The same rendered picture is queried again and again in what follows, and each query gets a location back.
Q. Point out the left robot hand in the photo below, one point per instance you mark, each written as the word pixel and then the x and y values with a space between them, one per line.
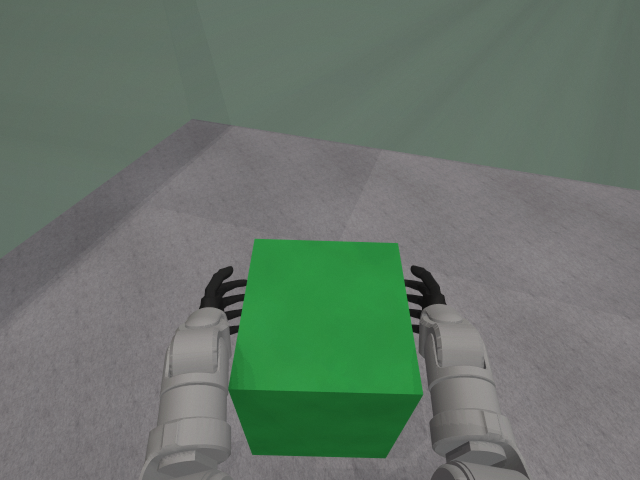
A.
pixel 215 291

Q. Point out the right robot hand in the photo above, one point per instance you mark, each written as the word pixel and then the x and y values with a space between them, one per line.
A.
pixel 430 290

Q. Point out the carton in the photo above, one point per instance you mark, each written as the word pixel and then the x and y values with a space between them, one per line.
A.
pixel 325 363

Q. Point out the robot right forearm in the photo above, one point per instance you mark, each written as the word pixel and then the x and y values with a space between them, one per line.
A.
pixel 467 423

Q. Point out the robot right upper arm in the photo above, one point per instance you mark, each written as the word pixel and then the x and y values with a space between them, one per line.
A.
pixel 459 470

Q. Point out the robot left forearm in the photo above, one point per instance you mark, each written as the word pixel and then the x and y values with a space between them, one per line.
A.
pixel 192 433

